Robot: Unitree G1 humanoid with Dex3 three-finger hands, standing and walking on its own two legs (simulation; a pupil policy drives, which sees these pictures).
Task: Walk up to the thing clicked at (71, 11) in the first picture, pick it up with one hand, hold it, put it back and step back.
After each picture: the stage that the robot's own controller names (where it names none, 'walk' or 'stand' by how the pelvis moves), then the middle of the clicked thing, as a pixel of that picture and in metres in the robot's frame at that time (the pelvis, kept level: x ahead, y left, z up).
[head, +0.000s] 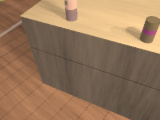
stand; out of the picture +0.89 +0.09 +0.08
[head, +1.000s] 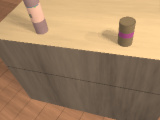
walk; (34, 10) +0.74 +0.29 +0.09
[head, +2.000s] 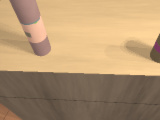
stand; (33, 25) +0.51 +0.20 +0.12
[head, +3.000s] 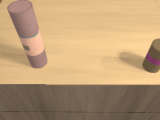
stand; (31, 38) +0.48 +0.20 +0.11
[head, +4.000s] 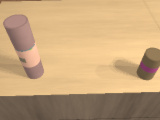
stand; (27, 51) +0.45 +0.22 +0.08
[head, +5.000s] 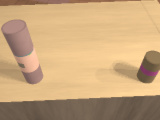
stand; (26, 56) +0.43 +0.23 +0.08
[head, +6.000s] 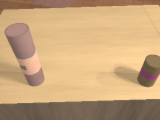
stand; (28, 58) +0.43 +0.22 +0.08
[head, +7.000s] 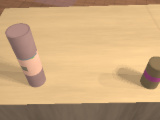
stand; (29, 59) +0.42 +0.21 +0.08
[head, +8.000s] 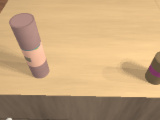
rise first; (33, 50) +0.44 +0.21 +0.08
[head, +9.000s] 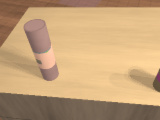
rise first; (43, 53) +0.45 +0.20 +0.08
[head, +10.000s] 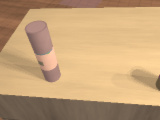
go down; (45, 55) +0.45 +0.20 +0.08
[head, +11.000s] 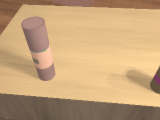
go down; (41, 52) +0.45 +0.19 +0.09
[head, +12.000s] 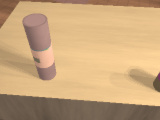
go down; (42, 51) +0.45 +0.17 +0.10
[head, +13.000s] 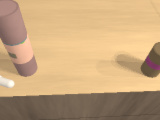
close in; (17, 44) +0.44 +0.19 +0.12
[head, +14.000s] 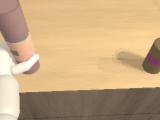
close; (20, 42) +0.44 +0.20 +0.13
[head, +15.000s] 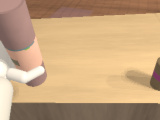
lift; (23, 49) +0.31 +0.16 +0.27
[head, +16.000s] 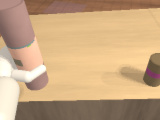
hold; (25, 50) +0.33 +0.17 +0.23
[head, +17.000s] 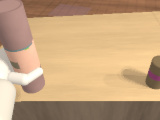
hold; (22, 53) +0.32 +0.18 +0.23
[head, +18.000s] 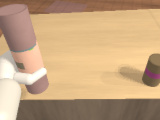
crouch; (27, 54) +0.34 +0.17 +0.20
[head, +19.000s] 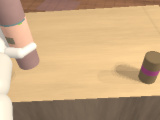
crouch; (16, 30) +0.42 +0.19 +0.23
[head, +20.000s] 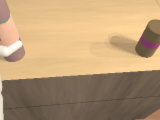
lower; (1, 25) +0.48 +0.21 +0.15
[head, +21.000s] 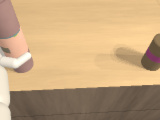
lower; (11, 38) +0.44 +0.20 +0.14
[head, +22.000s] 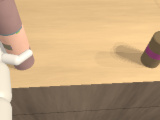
lower; (12, 35) +0.45 +0.20 +0.14
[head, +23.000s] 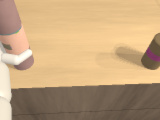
lower; (12, 35) +0.45 +0.20 +0.14
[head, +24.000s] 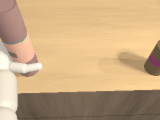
open; (18, 43) +0.43 +0.19 +0.13
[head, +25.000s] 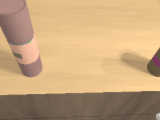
sink last; (23, 43) +0.42 +0.17 +0.13
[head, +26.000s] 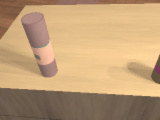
sink last; (42, 48) +0.46 +0.20 +0.11
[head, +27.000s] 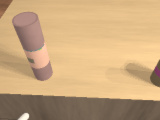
stand; (36, 51) +0.43 +0.19 +0.11
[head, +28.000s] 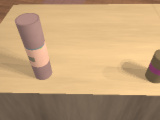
stand; (36, 50) +0.45 +0.19 +0.11
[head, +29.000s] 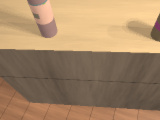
walk; (40, 7) +0.58 +0.18 +0.11
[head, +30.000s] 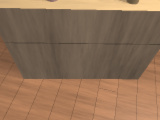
walk; out of the picture +0.87 +0.17 +0.09
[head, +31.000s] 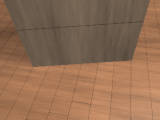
stand; out of the picture +1.17 +0.31 +0.10
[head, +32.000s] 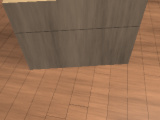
stand; out of the picture +1.18 +0.28 +0.08
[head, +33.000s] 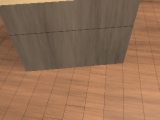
stand; out of the picture +1.18 +0.30 +0.08
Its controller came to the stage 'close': yes
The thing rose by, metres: 0.20
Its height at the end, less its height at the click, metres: +0.00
